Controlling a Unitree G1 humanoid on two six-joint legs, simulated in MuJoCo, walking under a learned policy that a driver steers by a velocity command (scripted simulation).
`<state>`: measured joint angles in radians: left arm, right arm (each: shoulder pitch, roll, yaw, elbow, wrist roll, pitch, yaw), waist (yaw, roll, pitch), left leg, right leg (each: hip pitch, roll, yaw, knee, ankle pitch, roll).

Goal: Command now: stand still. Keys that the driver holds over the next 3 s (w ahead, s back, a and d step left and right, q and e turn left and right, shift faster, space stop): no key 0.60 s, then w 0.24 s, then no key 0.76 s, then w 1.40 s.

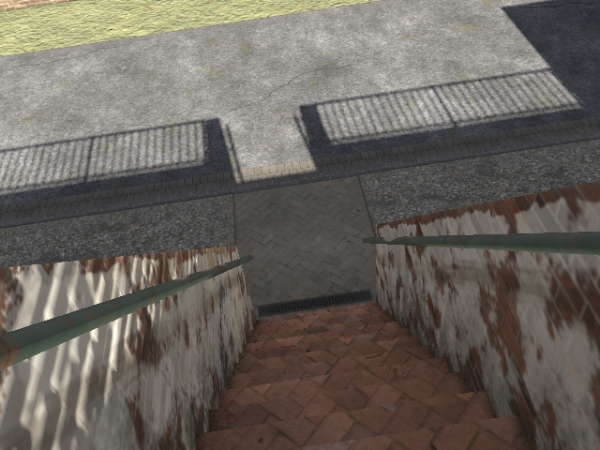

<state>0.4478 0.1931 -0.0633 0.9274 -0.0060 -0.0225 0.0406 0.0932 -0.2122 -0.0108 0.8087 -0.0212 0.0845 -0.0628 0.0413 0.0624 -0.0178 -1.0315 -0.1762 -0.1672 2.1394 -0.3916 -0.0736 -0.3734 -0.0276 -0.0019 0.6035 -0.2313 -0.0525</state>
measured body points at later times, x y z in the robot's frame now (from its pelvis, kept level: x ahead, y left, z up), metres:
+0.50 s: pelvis +0.05 +0.07 +0.01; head +0.06 +0.11 +0.46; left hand +0.15 +0.32 -0.14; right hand -0.04 -0.16 -0.11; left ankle +0.03 +0.16 -0.73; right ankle +0.06 -0.09 -0.72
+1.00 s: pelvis +0.13 +0.04 -0.01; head +0.11 +0.03 +0.44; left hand +0.19 +0.28 -0.15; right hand +0.16 -0.22 -0.15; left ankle +0.03 +0.16 -0.73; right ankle +0.06 -0.09 -0.73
